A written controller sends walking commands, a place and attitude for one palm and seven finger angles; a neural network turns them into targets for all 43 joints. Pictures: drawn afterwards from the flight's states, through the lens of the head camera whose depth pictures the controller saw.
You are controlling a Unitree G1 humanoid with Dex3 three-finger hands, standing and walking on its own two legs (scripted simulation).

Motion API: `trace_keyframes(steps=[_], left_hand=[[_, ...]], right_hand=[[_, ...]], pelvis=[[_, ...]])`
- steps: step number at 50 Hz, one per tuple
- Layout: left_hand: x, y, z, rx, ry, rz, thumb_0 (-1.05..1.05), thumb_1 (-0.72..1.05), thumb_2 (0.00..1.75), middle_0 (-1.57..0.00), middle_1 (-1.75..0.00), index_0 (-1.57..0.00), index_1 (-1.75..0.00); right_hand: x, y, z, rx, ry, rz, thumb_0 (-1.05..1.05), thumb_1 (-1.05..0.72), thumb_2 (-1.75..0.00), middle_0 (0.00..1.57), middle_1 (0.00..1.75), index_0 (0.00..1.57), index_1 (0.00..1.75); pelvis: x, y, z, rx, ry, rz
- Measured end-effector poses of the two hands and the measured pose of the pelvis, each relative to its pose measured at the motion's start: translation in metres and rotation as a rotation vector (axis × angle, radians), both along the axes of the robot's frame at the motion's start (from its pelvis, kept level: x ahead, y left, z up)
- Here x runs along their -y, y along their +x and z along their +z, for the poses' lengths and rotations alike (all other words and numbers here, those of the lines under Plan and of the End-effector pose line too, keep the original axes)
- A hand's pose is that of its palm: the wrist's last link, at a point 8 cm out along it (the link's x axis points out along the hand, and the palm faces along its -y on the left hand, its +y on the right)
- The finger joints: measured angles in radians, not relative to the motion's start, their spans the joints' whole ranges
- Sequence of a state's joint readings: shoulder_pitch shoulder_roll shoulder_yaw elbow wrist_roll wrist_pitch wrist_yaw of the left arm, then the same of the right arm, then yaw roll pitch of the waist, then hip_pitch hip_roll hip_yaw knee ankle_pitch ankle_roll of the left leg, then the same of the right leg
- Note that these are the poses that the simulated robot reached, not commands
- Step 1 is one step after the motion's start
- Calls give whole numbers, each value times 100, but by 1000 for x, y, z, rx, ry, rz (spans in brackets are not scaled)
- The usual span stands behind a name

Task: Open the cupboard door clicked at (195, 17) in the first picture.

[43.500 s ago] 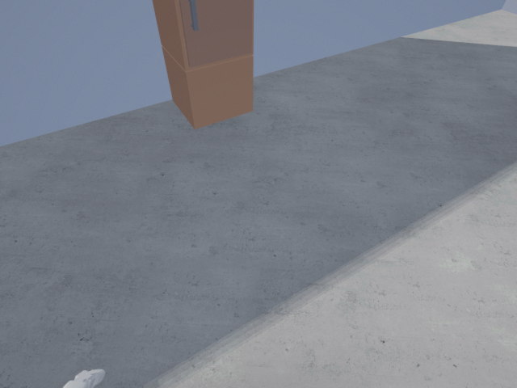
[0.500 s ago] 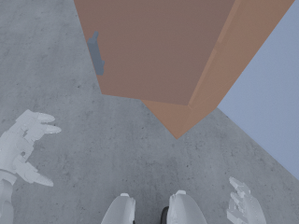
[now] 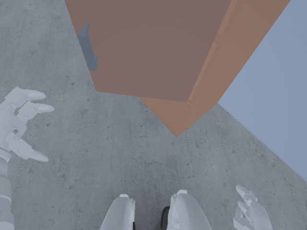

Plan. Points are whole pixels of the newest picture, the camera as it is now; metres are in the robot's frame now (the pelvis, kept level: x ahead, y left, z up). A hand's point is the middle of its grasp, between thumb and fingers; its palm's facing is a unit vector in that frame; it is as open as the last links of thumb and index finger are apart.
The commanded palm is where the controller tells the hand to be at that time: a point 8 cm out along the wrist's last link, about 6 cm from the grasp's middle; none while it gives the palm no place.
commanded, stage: move the hooked fingers beside the handle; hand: left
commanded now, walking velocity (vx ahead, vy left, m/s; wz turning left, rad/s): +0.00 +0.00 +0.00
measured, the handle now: (90, 48) +0.60 +0.22 +0.04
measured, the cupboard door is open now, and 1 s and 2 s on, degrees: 44 44 44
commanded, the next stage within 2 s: none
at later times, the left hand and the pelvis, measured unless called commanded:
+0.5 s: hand (50, 93) +0.43 +0.28 +0.04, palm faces -0.06 -1.00 -0.04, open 14.0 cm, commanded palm +0.42 +0.32 +0.04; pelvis +0.00 +0.02 +0.00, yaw -1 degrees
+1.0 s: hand (63, 71) +0.51 +0.27 +0.04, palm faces -0.06 -1.00 -0.03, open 14.0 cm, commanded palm +0.51 +0.31 +0.04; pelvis +0.00 +0.01 -0.02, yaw -2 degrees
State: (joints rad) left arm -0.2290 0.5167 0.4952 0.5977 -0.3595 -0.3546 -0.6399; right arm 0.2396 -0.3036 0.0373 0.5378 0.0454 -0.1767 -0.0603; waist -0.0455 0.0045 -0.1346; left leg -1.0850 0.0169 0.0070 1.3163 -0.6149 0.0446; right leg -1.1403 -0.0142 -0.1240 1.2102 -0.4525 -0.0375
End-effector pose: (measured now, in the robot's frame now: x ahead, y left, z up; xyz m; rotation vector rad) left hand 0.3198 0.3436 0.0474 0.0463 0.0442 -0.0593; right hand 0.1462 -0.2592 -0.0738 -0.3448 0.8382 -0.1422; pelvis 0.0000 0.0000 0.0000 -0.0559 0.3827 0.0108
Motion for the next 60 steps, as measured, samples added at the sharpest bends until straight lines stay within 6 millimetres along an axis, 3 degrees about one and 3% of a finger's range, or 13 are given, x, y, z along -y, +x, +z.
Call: trace_keyframes(steps=[6, 22, 31, 46, 60], left_hand=[[-6, 16, -2, -22, -8, 5, -1, -50, 30, -30, -120, -30, -120], [8, 83, -5, -9, -15, -7, -1, -50, 30, -30, -120, -30, -120], [6, 105, -2, -12, -13, -2, -1, -50, 30, -30, -120, -30, -120], [13, 157, -4, 4, -13, -6, -1, -50, 30, -30, -120, -30, -120], [14, 203, -3, -5, -12, 12, -1, -50, 30, -30, -120, -30, -120]], right_hand=[[1, -19, -3, -65, -7, -20, 1, -90, -90, 20, 30, 21, 30], [-6, -59, -11, -225, -13, -86, 1, -90, -90, 20, 30, 21, 30], [-5, -77, -14, -318, -13, -118, 1, -90, -89, 20, 30, 21, 30], [7, -109, -22, -443, -61, -164, 1, -90, -89, 20, 30, 21, 30], [1, -150, -26, -564, -59, -219, 1, -90, -89, 20, 30, 21, 30]], pelvis=[[-5, 0, 1, -17, -3, -3], [-16, 2, 1, -48, -10, -11], [-17, 5, 1, -63, -14, -13], [-13, -1, -12, -109, -29, -9], [-11, -4, -23, -162, -42, -23]])
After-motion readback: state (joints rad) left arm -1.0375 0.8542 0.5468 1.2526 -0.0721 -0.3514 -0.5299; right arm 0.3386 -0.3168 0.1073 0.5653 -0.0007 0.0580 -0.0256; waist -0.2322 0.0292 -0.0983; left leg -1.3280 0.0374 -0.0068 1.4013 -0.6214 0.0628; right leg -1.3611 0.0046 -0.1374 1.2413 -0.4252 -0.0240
